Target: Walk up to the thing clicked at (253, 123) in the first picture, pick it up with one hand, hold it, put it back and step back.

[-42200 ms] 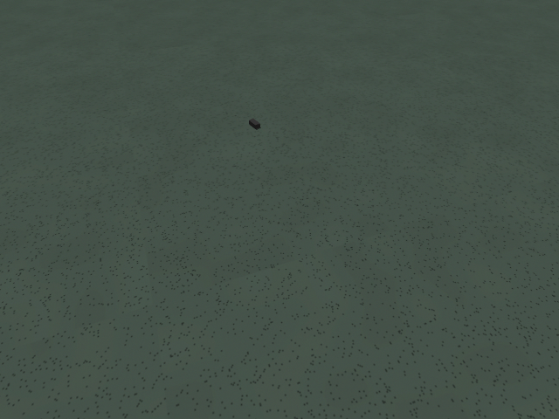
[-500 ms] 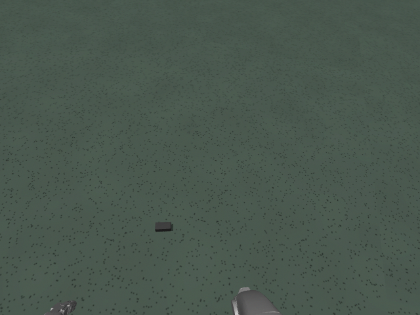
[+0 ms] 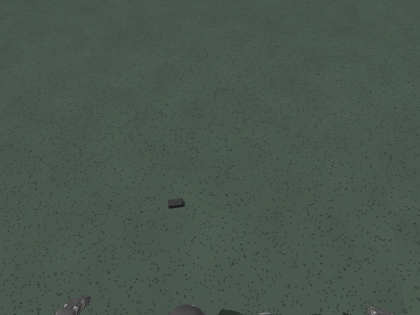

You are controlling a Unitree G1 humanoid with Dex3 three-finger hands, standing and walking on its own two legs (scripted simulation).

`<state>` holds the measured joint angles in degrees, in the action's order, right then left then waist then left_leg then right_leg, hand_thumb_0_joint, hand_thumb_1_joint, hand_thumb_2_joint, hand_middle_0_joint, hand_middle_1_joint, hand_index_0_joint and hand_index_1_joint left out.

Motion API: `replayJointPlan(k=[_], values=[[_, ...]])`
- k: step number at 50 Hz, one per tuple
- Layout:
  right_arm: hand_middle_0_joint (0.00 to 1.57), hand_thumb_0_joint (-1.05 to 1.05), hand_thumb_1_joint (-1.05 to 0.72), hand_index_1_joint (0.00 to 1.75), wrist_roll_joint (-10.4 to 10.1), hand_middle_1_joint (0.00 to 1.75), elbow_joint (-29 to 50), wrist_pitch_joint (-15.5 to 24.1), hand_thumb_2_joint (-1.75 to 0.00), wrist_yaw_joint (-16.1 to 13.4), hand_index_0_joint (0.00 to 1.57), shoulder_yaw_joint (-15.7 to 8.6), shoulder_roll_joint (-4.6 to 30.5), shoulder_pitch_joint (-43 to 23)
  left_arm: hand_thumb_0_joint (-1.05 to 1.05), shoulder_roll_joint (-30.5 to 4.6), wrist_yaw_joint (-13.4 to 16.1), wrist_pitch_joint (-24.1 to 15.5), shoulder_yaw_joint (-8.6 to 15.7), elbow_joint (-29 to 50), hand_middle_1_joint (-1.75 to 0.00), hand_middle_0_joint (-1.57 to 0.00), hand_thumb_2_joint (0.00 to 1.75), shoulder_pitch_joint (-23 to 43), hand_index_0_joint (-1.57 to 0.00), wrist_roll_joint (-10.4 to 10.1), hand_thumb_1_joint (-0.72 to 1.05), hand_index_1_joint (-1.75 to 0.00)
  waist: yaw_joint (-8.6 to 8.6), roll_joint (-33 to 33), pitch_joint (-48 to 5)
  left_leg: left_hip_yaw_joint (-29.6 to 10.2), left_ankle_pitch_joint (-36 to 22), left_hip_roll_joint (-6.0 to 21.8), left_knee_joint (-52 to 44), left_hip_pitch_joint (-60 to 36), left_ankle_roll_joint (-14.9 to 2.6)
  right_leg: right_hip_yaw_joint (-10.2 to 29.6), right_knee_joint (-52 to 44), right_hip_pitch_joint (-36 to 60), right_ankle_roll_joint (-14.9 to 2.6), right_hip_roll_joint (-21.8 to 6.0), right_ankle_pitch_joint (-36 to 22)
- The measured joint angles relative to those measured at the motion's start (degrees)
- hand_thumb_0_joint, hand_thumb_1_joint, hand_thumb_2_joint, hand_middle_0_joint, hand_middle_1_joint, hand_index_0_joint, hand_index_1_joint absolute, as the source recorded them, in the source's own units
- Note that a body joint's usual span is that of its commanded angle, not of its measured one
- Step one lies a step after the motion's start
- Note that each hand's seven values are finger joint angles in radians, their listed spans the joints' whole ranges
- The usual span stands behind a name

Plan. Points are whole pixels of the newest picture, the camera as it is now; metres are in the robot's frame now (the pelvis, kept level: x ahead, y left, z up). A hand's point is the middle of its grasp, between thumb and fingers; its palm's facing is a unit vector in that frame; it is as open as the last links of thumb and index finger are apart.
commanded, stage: step back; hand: left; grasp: from above
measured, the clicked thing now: (175, 203) +0.68 +0.26 -0.75
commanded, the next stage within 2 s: none
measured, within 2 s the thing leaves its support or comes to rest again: neither
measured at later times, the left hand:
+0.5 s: hand out of the picture -0.07 +0.26 -0.17, palm faces -0.08 -0.92 -0.39, open 7.4 cm
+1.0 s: hand out of the picture -0.22 +0.23 -0.15, palm faces +0.05 -0.94 -0.34, open 7.4 cm
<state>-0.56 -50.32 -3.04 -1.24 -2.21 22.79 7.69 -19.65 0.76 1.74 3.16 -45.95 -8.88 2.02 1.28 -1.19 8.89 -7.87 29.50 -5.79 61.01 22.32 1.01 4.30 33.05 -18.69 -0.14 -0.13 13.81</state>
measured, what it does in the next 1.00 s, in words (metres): walks backwards: left foot, then right foot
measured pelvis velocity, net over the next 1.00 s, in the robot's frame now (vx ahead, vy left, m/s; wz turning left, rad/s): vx -0.32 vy -0.03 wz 0.07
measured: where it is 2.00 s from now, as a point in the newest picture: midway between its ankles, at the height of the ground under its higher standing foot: outside the picture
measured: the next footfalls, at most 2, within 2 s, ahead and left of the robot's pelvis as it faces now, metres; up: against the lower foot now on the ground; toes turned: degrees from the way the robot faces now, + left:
left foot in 0.10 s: -0.02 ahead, +0.13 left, +0.00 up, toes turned -1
right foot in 0.52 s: -0.17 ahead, -0.14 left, +0.00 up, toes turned +0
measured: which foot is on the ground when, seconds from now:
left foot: up 0.00-0.08, down 0.10-0.56, up 0.58-0.86, down 0.88-1.00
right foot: down 0.00-0.12, up 0.14-0.50, down 0.52-0.90, up 0.92-1.00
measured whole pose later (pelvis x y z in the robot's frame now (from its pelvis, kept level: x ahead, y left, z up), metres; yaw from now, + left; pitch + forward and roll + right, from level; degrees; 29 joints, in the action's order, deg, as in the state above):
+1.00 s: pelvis -0.32 -0.03 +0.00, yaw +4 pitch -3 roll +0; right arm 2.8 -52.5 -1.1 -0.8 -1.7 19.4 13.2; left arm -21.6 0.0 4.8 3.6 -47.2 -7.1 1.3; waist -0.3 2.8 8.4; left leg -2.0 18.6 -1.9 35.2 13.5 -1.8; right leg 3.1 54.4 -25.4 -0.6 1.5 28.8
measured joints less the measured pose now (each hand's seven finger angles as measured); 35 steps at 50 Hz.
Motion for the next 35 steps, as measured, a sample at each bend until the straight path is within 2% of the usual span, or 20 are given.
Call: replayJointPlan(k=[2, 4, 5, 6, 7, 8, 10, 12, 15, 18, 22, 25, 27, 28, 29, 30, 31, 33, 35], values=[[0.2, 0.0, -0.9, 0.3, 0.25, 0.3, -0.11, 0.29, -0.9, -0.24, 0.21, -0.09, 0.28, 0.75, 0.01, -0.44, 0.24, 0.16, 0.13, 1.4, -0.3, -0.21, 0.9, 1.15, -0.21, 0.11, 0.9, -0.3, -0.57, -0.21, 0.51, 1.11, -0.26, 1.72, -7.4, -2.77, 0.2, -0.92, 0.8, -1.44, 0.46, -0.05, -0.61], [0.2, 0.0, -0.9, 0.3, 0.74, 0.3, -0.23, 0.84, -0.9, -0.27, 0.21, -0.29, 0.25, 1.57, 0.01, -1.22, 0.29, 0.57, 0.24, 2.56, -0.3, -0.21, 0.9, 2.57, -0.21, -0.19, 0.89, -0.3, -1.43, 0.06, 1.22, 2.9, -3.63, 3.6, -17.93, -6.2, 0.0, -2.25, 3.06, -3.15, 1.06, -0.43, -0.41], [0.2, 0.0, -0.9, 0.3, 1.08, 0.3, -0.46, 1.17, -0.9, -0.26, 0.21, -0.5, -0.03, 1.81, 0.01, -1.84, 0.22, 0.86, 0.29, 2.99, -0.3, -0.21, 0.9, 3.36, -0.21, -0.45, 0.9, -0.3, -1.74, 0.82, 1.83, 3.8, -7.21, 3.79, -22.92, -7.94, -0.59, -2.53, 4.94, -4.1, 1.48, -0.96, 0.05], [0.2, 0.01, -0.9, 0.3, 1.53, 0.3, -1.07, 1.29, -0.9, -0.25, 0.21, -0.71, -1.19, 1.42, 0.01, -2.84, 0.2, 1.23, 0.57, 3.05, -0.3, -0.21, 0.9, 4.22, -0.21, -0.64, 0.9, -0.3, -1.23, 3.49, 3.17, 5.17, -8.54, 2.38, -24.08, -8.82, -1.34, -1.18, 6.71, -4.66, 1.7, -2.24, 0.31], [0.2, 0.01, -0.9, 0.3, 2.06, 0.3, -1.34, 1.29, -0.9, -0.04, 0.2, -0.63, -2.23, 1.34, 0.01, -3.52, 0.21, 1.65, 0.92, 2.88, -0.3, -0.21, 0.9, 4.49, -0.21, -0.83, 0.9, -0.3, -0.51, 5.67, 3.83, 6.51, -9.11, 1.48, -24.42, -9.22, -1.8, 0.73, 8.4, -5.3, 0.87, -2.4, 1.32], [0.2, 0.01, -0.9, 0.3, 2.37, 0.3, -1.28, 1.28, -0.9, 0.4, 0.21, -0.38, -2.75, 1.66, 0.01, -3.67, 0.33, 2.05, 1.14, 2.37, -0.3, -0.21, 0.9, 4.31, -0.21, -0.95, 0.9, -0.3, -0.41, 6.28, 3.56, 6.92, -9.35, 1.68, -24.18, -8.86, -2.1, 2.16, 11.48, -6.18, 0.32, -0.93, 6.3], [0.2, 0.01, -0.9, 0.3, 2.59, 0.3, -1.02, 1.47, -0.9, 0.94, 0.21, -0.09, -2.96, 2.56, 0.01, -3.29, 0.46, 2.86, 1.12, 0.81, -0.3, -0.2, 0.9, 3.79, -0.21, -0.82, 0.9, -0.3, -1.81, 4.84, 2.4, 5.44, -10.25, 3.52, -24.12, -7.73, -2.46, 3.18, 21.24, -7.76, 0.08, 3.53, 14.44], [0.21, 0.01, -0.9, 0.3, 2.86, 0.3, -0.89, 1.53, -0.9, 0.8, 0.21, 0.09, -3.03, 3.11, 0.01, -3.18, 0.18, 3.12, 1.06, 0.02, -0.3, -0.2, 0.9, 2.91, -0.21, -1.08, 0.9, -0.3, -2.14, 3.98, 1.2, 4.8, -12.28, 5.05, -26.16, -7.2, -2.44, 3.98, 30.53, -8.85, -0.17, 6.45, 16.02], [0.21, 0.01, -0.9, 0.3, 2.75, 0.3, -0.15, 1.8, -0.9, 0.5, 0.21, -0.07, -2.79, 2.65, 0.01, -3.38, -0.32, 2.76, 1.44, 0.14, -0.3, -0.2, 0.9, 1.04, -0.21, -1.22, 0.9, -0.3, -1.15, 3.93, 0.22, 5.73, -15.16, 6.38, -28.74, -5.87, -2.07, 5.38, 37.5, -8.45, 0.16, 7.58, 14.85], [0.21, 0.01, -0.9, 0.3, 2.4, 0.3, 1.34, 2.3, -0.9, 0.19, 0.21, -0.43, -2.47, 1.34, 0.01, -3.86, -0.41, 2.69, 1.93, -0.15, -0.3, -0.2, 0.9, -0.22, -0.21, -0.86, 0.9, -0.3, -0.73, 4.35, 0.65, 6.5, -17.22, 6.85, -29.31, -3.92, -1.75, 6.27, 34.93, -5.17, 1.59, 6.45, 14.49], [0.21, 0.01, -0.9, 0.3, 2.27, 0.3, 3.36, 2.39, -0.9, 0.01, 0.21, -0.53, -1.7, -1.05, 0.01, -4.29, -0.48, 2.55, 1.81, -1.08, -0.3, -0.2, 0.9, -1.45, -0.21, -0.67, 0.9, -0.3, -0.21, 4.44, 1.82, 8.13, -18.69, 7.82, -27.5, -0.95, -1.25, 4.16, 21.61, 0.41, 2.62, 3.0, 15.4], [0.21, 0.0, -0.9, 0.3, 2.32, 0.3, 4.44, 1.76, -0.9, 0.29, 0.21, -0.48, -0.73, -2.52, 0.01, -4.09, -0.92, 2.13, 1.52, -2.15, -0.3, -0.2, 0.9, -1.92, -0.21, -0.58, 0.9, -0.3, 0.07, 3.67, 2.01, 9.07, -19.21, 8.79, -24.59, 1.91, -0.15, 1.15, 8.33, 5.05, 1.82, 0.92, 12.16], [0.21, 0.0, -0.9, 0.3, 2.05, 0.3, 4.03, 1.0, -0.9, 0.37, 0.21, -0.92, 0.82, -3.36, 0.01, -2.15, -1.18, 1.83, 1.34, -3.58, -0.29, -0.2, 0.9, -1.18, -0.21, -0.22, 0.9, -0.3, -0.81, -0.69, 3.12, 6.56, -19.73, 10.84, -22.63, 3.15, 0.25, -1.46, 5.43, 6.5, 0.4, 3.15, 9.23], [0.2, 0.0, -0.9, 0.3, 1.85, 0.3, 3.57, 0.5, -0.9, 0.29, 0.21, -1.18, 1.26, -3.01, 0.01, -1.24, -1.52, 1.74, 1.07, -3.65, -0.29, -0.2, 0.9, -1.46, -0.21, 0.09, 0.9, -0.3, -1.32, -2.36, 2.78, 4.54, -17.29, 10.56, -21.61, 3.92, -0.31, -2.66, 5.28, 6.44, -0.04, 3.78, 8.65], [0.2, 0.0, -0.9, 0.3, 1.67, 0.3, 2.91, 0.03, -0.9, -0.02, 0.21, -1.36, 1.08, -2.29, 0.01, -0.92, -1.92, 1.76, 0.75, -3.35, -0.29, -0.2, 0.9, -2.2, -0.21, 0.33, 0.9, -0.3, -1.02, -2.22, 1.64, 3.13, -11.14, 8.66, -18.66, 5.12, -0.51, -2.72, 5.86, 5.53, -0.43, 3.21, 8.47], [0.2, 0.0, -0.9, 0.3, 1.56, 0.3, 2.18, -0.37, -0.9, -0.3, 0.21, -1.42, 0.61, -1.52, 0.01, -0.9, -2.16, 1.87, 0.56, -3.06, -0.3, -0.2, 0.9, -2.96, -0.21, 0.44, 0.9, -0.3, -0.12, -1.05, 0.51, 2.65, -5.98, 6.21, -13.77, 6.24, -0.44, -1.89, 6.34, 4.56, -0.8, 2.07, 8.23], [0.2, 0.0, -0.9, 0.3, 1.4, 0.3, 1.54, -0.61, -0.9, -0.35, 0.21, -1.31, 0.26, -0.76, 0.01, -0.88, -2.16, 2.0, 0.49, -2.91, -0.3, -0.21, 0.9, -3.61, -0.21, 0.52, 0.9, -0.3, 0.75, 0.2, -0.36, 2.43, -3.28, 3.95, -8.74, 6.89, -0.49, -0.85, 6.06, 3.97, -1.01, 0.94, 7.57], [0.2, 0.01, -0.9, 0.3, 1.02, 0.3, 0.95, -0.48, -0.9, -0.2, 0.21, -0.96, 0.36, 0.98, 0.01, -0.52, -1.91, 2.22, 0.43, -2.8, -0.3, -0.21, 0.9, -4.31, -0.21, 0.51, 0.9, -0.3, 1.11, 1.05, -1.7, 1.05, -2.82, 0.56, -0.93, 7.28, -0.63, -0.28, 3.75, 3.5, -0.93, -0.52, 5.36], [0.2, 0.01, -0.9, 0.3, 0.93, 0.3, 0.71, 0.06, -0.9, -0.32, 0.21, -0.81, 0.74, 2.66, 0.01, -0.24, -1.59, 2.28, 0.71, -2.43, -0.3, -0.21, 0.9, -4.05, -0.21, 0.58, 0.9, -0.3, 0.66, 0.71, -2.56, -0.06, -3.51, -0.99, 3.36, 6.61, -0.38, -0.97, 1.94, 2.48, -0.76, -1.02, 3.31]])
